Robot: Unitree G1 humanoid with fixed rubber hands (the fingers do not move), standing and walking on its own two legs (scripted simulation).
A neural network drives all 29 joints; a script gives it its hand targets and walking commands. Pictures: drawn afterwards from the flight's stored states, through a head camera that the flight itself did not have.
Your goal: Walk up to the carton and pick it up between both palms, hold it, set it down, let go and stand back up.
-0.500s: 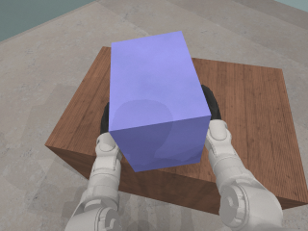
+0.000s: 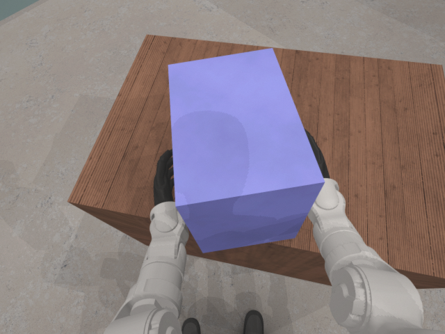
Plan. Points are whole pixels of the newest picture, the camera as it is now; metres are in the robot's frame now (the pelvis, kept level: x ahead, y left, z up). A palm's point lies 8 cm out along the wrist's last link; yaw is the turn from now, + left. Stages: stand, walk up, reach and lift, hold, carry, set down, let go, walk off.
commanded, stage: set down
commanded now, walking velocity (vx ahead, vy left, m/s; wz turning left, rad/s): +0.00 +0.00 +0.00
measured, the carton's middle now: (235, 156) +0.44 +0.00 -0.02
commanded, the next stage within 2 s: none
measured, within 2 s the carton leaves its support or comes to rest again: rests again in 0.46 s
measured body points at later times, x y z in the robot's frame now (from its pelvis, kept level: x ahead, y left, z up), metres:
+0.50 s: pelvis -0.01 +0.00 +0.00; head +0.13 -0.04 +0.42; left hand +0.39 +0.11 +0.00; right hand +0.44 -0.18 -0.02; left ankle -0.02 +0.17 -0.73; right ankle +0.01 -0.06 -0.73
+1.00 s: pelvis -0.04 -0.01 +0.00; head +0.06 +0.00 +0.44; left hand +0.37 +0.12 +0.03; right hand +0.42 -0.21 +0.04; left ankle -0.02 +0.17 -0.73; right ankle +0.01 -0.06 -0.73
